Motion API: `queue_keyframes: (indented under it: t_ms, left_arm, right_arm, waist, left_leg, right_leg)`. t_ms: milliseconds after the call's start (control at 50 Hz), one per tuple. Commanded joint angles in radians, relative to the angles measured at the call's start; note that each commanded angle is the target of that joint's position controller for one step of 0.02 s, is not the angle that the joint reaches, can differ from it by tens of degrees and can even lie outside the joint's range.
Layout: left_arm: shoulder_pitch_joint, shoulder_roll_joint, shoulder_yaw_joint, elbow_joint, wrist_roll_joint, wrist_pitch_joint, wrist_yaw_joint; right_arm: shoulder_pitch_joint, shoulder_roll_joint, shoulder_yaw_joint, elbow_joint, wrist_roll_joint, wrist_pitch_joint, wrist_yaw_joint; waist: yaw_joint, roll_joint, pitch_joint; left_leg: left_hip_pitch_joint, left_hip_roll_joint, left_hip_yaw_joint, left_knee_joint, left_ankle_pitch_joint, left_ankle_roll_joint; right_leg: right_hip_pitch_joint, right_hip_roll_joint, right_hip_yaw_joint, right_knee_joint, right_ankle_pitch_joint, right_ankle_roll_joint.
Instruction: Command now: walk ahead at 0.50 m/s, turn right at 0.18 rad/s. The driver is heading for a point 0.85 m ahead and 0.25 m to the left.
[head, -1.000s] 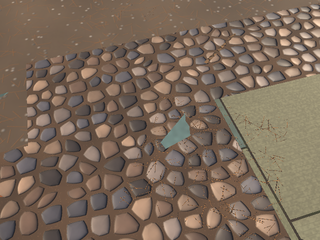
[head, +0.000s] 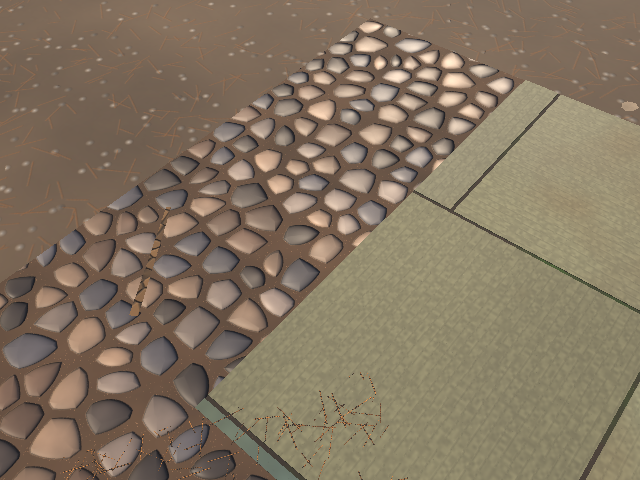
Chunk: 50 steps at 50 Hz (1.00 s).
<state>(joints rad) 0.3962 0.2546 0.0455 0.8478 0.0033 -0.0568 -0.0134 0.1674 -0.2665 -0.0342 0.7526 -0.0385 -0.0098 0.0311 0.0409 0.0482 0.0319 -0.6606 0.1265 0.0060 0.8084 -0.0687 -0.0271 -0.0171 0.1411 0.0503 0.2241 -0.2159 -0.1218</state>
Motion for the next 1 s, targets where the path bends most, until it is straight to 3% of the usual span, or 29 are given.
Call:
queue_keyframes:
  t_ms: [20, 80, 120, 160, 180, 200, 220, 240, 260, 280, 320, 380, 460, 520, 580, 640, 680, 700, 720, 740, 760, 780, 800, 840, 900, 1000]
  left_arm:
    - [0.061, 0.146, 0.031, -0.022, 0.003, -0.018, 0.009]
    - [0.092, 0.152, 0.028, 0.004, 0.012, -0.017, 0.018]
    - [0.075, 0.164, 0.028, 0.015, 0.017, -0.017, 0.027]
    - [0.043, 0.184, 0.03, 0.02, 0.022, -0.02, 0.029]
    - [0.029, 0.185, 0.029, 0.023, 0.02, -0.019, 0.027]
    - [0.032, 0.149, 0.015, 0.0, 0.014, -0.025, 0.025]
    - [0.153, 0.064, 0.002, -0.013, -0.021, -0.025, 0.018]
    - [0.097, 0.142, 0.016, 0.0, 0.017, -0.023, 0.023]
    - [0.034, 0.136, 0.017, -0.014, 0.017, -0.022, 0.018]
    - [-0.013, 0.119, 0.009, -0.021, 0.018, -0.023, 0.012]
    - [-0.02, 0.098, 0.005, -0.021, 0.032, -0.002, 0.0]
    - [-0.028, 0.073, -0.003, -0.015, 0.038, 0.019, -0.014]
    - [-0.213, 0.06, -0.014, -0.072, 0.038, 0.021, -0.02]
    - [-0.326, 0.035, -0.028, -0.106, 0.032, 0.014, -0.023]
    - [-0.392, 0.044, -0.029, -0.123, 0.025, 0.008, -0.017]
    - [-0.389, 0.074, -0.02, -0.133, 0.022, -0.005, -0.008]
    - [-0.24, 0.103, -0.004, -0.091, 0.026, -0.021, 0.005]
    - [-0.095, 0.151, 0.015, -0.05, 0.042, -0.037, 0.018]
    - [0.044, 0.245, 0.037, -0.052, 0.068, -0.042, 0.033]
    - [0.022, 0.293, 0.053, -0.051, 0.055, -0.022, 0.03]
    - [-0.05, 0.19, 0.032, -0.063, 0.037, -0.012, 0.026]
    - [-0.12, 0.115, 0.014, -0.073, 0.028, -0.015, 0.022]
    - [-0.156, 0.086, 0.008, -0.074, 0.028, -0.021, 0.021]
    - [-0.153, 0.066, 0.003, -0.056, 0.022, -0.035, 0.027]
    - [-0.112, 0.08, 0.012, -0.03, 0.01, -0.058, 0.025]
    - [-0.061, 0.08, 0.017, 0.006, 0.017, -0.057, 0.023]
  right_arm:
    - [-0.135, -0.062, -0.011, -0.096, 0.005, -0.018, 0.003]
    - [-0.196, -0.063, -0.008, -0.121, 0.008, -0.026, 0.007]
    - [-0.167, -0.071, -0.011, -0.117, 0.01, -0.033, 0.006]
    - [-0.016, -0.098, -0.026, -0.068, 0.012, -0.04, -0.011]
    - [0.138, -0.117, -0.037, -0.019, 0.007, -0.049, -0.024]
    - [0.307, -0.181, -0.054, 0.011, -0.014, -0.057, -0.04]
    - [0.358, -0.296, -0.085, 0.022, -0.025, -0.054, -0.038]
    - [0.284, -0.214, -0.067, 0.023, 0.017, -0.044, -0.024]
    - [0.182, -0.159, -0.054, 0.008, 0.025, -0.043, -0.021]
    - [0.134, -0.109, -0.041, 0.008, 0.02, -0.049, -0.017]
    - [0.114, -0.07, -0.026, 0.035, 0.021, -0.06, -0.021]
    - [0.165, -0.09, -0.03, 0.075, 0.031, -0.082, -0.017]
    - [0.22, -0.089, -0.03, 0.117, 0.036, -0.082, -0.016]
    - [0.262, -0.1, -0.033, 0.143, 0.039, -0.079, -0.017]
    - [0.298, -0.117, -0.038, 0.16, 0.033, -0.074, -0.021]
    - [0.281, -0.137, -0.045, 0.159, 0.026, -0.067, -0.029]
    - [0.242, -0.15, -0.051, 0.152, 0.027, -0.064, -0.031]
    - [0.242, -0.124, -0.045, 0.145, 0.032, -0.066, -0.028]
    - [0.255, -0.045, -0.026, 0.095, 0.054, -0.069, -0.026]
    - [0.331, -0.029, -0.027, 0.079, 0.059, -0.06, -0.031]
    - [0.298, -0.099, -0.044, 0.109, 0.032, -0.042, -0.036]
    - [0.25, -0.088, -0.046, 0.108, 0.029, -0.04, -0.026]
    - [0.228, -0.064, -0.043, 0.106, 0.028, -0.035, -0.018]
    - [0.222, -0.051, -0.045, 0.106, 0.007, -0.011, -0.003]
    - [0.154, -0.034, -0.043, 0.076, 0.007, 0.008, 0.012]
    - [-0.014, -0.023, -0.033, 0.013, 0.008, 0.011, 0.03]
  waist:
    - [0.03, -0.095, 0.035]
    - [0.041, -0.102, 0.057]
    - [0.012, -0.111, 0.058]
    - [-0.059, -0.12, -0.017]
    - [-0.132, -0.089, -0.103]
    - [-0.195, -0.018, -0.225]
    - [-0.142, 0.228, -0.332]
    - [-0.121, 0.099, -0.27]
    - [-0.083, 0.028, -0.123]
    - [-0.072, -0.029, -0.064]
    - [-0.028, 0.014, -0.019]
    - [-0.015, 0.024, -0.019]
    - [-0.046, 0.014, 0.039]
    - [-0.073, 0.017, 0.045]
    - [-0.093, 0.02, 0.035]
    - [-0.073, 0.033, 0.023]
    - [0.002, 0.015, -0.034]
    - [0.056, -0.049, -0.127]
    - [0.094, -0.196, -0.287]
    - [0.043, -0.341, -0.321]
    - [0.016, -0.184, -0.193]
    - [-0.003, -0.118, -0.082]
    - [-0.022, -0.125, -0.039]
    - [-0.049, -0.16, -0.012]
    - [-0.058, -0.136, -0.011]
    - [-0.037, -0.122, 0.036]
  left_leg:
    - [-0.039, -0.028, 0.024, -0.094, 0.069, 0.015]
    - [-0.015, -0.06, 0.037, -0.18, 0.039, 0.045]
    - [0.065, -0.088, 0.044, -0.232, -0.022, 0.077]
    - [0.287, -0.156, 0.069, -0.273, -0.101, 0.114]
    - [0.485, -0.164, 0.071, -0.334, -0.066, 0.142]
    - [0.743, 0.015, -0.117, -0.347, -0.153, 0.191]
    - [0.97, 0.291, -0.62, -0.437, -0.2, 0.334]
    - [0.889, 0.27, -0.725, -0.518, -0.2, 0.326]
    - [0.75, 0.241, -0.54, -0.522, -0.191, 0.31]
    - [0.653, 0.193, -0.429, -0.551, -0.107, 0.287]
    - [0.535, 0.108, -0.273, -0.599, 0.001, 0.236]
    - [0.511, 0.085, -0.192, -0.643, 0.109, 0.247]
    - [0.527, 0.049, -0.126, -0.7, 0.11, 0.246]
    - [0.531, 0.023, -0.104, -0.678, 0.167, 0.231]
    - [0.573, 0.037, -0.127, -0.623, 0.236, 0.225]
    - [0.613, 0.068, -0.182, -0.55, 0.284, 0.21]
    - [0.591, 0.042, -0.182, -0.394, 0.352, 0.183]
    - [0.508, -0.023, -0.137, -0.192, 0.291, 0.162]
    - [0.295, -0.122, -0.061, 0.123, -0.035, 0.127]
    - [0.063, -0.214, -0.022, 0.311, -0.496, 0.123]
    - [0.018, -0.135, -0.073, 0.39, -0.431, 0.134]
    - [0.022, -0.099, -0.079, 0.373, -0.339, 0.129]
    - [0.051, -0.072, -0.071, 0.341, -0.282, 0.119]
    - [0.087, -0.048, -0.056, 0.322, -0.235, 0.093]
    - [0.036, -0.038, -0.043, 0.318, -0.152, 0.073]
    - [-0.044, -0.031, -0.009, 0.137, 0.006, 0.052]
  right_leg:
    - [0.036, -0.287, 0.142, -0.049, 0.42, -0.09]
    - [0.094, -0.312, 0.146, -0.025, 0.479, -0.085]
    - [0.108, -0.329, 0.137, 0.014, 0.594, -0.067]
    - [0.099, -0.31, 0.107, 0.176, 0.877, -0.036]
    - [0.053, -0.269, 0.066, 0.364, 0.884, -0.018]
    - [-0.123, -0.222, 0.036, 0.636, 0.608, -0.002]
    - [-0.459, -0.016, -0.037, 1.017, -0.106, 0.048]
    - [-0.555, -0.04, 0.071, 1.102, -0.254, 0.03]
    - [-0.582, -0.096, 0.072, 1.092, -0.179, 0.03]
    - [-0.568, -0.134, 0.056, 1.041, -0.129, 0.032]
    - [-0.504, -0.182, 0.027, 0.946, -0.099, 0.048]
    - [-0.504, -0.199, -0.012, 0.886, -0.06, 0.075]
    - [-0.613, -0.244, -0.058, 0.692, 0.078, 0.114]
    - [-0.566, -0.22, -0.086, 0.5, 0.171, 0.134]
    - [-0.519, -0.19, -0.092, 0.4, 0.195, 0.137]
    - [-0.45, -0.175, -0.071, 0.339, 0.117, 0.114]
    - [-0.247, -0.143, -0.077, 0.241, 0.069, 0.087]
    - [-0.035, -0.2, -0.02, 0.206, 0.058, 0.055]
    - [0.225, -0.474, 0.283, 0.159, -0.113, -0.007]
    - [0.28, -0.617, 0.612, 0.04, -0.185, -0.086]
    - [0.163, -0.568, 0.541, 0.031, -0.278, -0.077]
    - [0.04, -0.515, 0.389, 0.004, -0.233, -0.055]
    - [-0.036, -0.469, 0.27, -0.028, -0.124, -0.029]
    - [-0.104, -0.415, 0.12, -0.056, 0.036, -0.004]
    - [-0.093, -0.411, 0.01, -0.08, 0.181, -0.017]
    - [-0.062, -0.388, -0.137, -0.095, 0.264, -0.023]
